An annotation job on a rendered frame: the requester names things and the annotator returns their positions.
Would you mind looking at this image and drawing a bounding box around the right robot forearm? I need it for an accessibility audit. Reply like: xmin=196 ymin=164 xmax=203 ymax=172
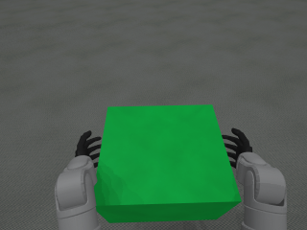
xmin=236 ymin=151 xmax=287 ymax=230

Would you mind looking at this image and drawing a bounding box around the left robot forearm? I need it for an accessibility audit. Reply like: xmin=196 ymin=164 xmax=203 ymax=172
xmin=54 ymin=155 xmax=102 ymax=230

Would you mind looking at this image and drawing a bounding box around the robot left hand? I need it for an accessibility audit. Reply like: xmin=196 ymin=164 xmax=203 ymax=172
xmin=75 ymin=130 xmax=102 ymax=168

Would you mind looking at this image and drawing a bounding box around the robot right hand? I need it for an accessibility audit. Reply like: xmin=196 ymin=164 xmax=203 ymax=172
xmin=222 ymin=127 xmax=252 ymax=169

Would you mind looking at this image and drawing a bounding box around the carton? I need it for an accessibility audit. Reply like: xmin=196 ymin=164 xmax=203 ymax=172
xmin=94 ymin=104 xmax=242 ymax=223

